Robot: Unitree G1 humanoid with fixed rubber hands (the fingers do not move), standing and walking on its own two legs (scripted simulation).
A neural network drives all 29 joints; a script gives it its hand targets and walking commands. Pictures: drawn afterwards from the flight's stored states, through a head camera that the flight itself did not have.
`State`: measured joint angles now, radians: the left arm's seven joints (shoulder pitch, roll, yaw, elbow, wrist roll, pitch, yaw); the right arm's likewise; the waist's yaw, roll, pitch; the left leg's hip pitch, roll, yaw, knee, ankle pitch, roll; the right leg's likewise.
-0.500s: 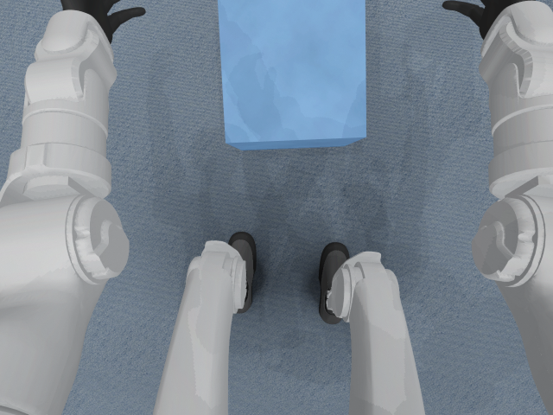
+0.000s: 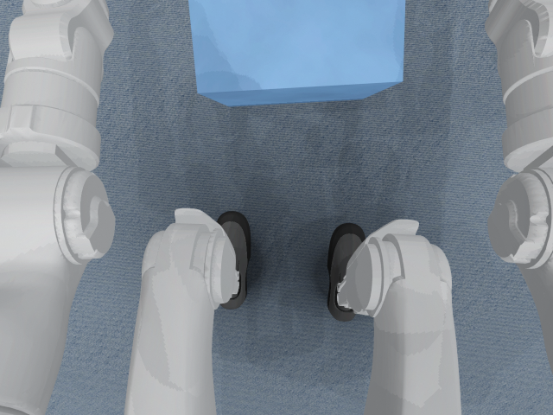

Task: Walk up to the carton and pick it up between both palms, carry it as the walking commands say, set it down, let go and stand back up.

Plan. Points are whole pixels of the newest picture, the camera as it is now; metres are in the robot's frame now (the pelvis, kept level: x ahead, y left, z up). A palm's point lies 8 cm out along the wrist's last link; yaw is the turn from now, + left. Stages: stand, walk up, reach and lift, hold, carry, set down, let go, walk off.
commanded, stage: reach and lift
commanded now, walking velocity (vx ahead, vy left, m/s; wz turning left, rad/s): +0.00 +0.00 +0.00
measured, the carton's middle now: out of the picture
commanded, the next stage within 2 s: none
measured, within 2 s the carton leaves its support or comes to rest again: neither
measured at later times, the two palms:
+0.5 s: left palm (140, 18) +0.55 +0.22 -0.26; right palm (450, 8) +0.58 -0.18 -0.25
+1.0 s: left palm (149, 14) +0.56 +0.21 -0.25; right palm (439, 6) +0.58 -0.16 -0.24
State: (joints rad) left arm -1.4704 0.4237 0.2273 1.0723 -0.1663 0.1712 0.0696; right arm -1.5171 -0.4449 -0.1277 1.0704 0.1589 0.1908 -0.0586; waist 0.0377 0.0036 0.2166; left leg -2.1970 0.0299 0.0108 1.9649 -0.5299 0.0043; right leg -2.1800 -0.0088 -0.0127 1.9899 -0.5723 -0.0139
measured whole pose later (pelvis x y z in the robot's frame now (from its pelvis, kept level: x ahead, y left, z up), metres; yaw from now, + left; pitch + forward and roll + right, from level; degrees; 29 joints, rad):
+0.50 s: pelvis -0.01 +0.00 -0.08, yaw +0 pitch +34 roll +1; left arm -1.59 0.46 0.10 1.17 -0.27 0.09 0.10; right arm -1.65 -0.48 -0.02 1.19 0.26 0.11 -0.09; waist 0.02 0.00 0.52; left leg -2.27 0.03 0.02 2.25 -0.57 0.01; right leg -2.25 -0.02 0.00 2.28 -0.62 -0.01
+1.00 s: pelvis -0.01 +0.00 -0.07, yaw +1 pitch +33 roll +1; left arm -1.64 0.42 0.10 1.22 -0.25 0.08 0.09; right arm -1.68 -0.44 -0.03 1.23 0.23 0.10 -0.08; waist 0.03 0.00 0.52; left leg -2.25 0.02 0.01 2.23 -0.56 0.01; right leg -2.22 -0.02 -0.01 2.26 -0.62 -0.02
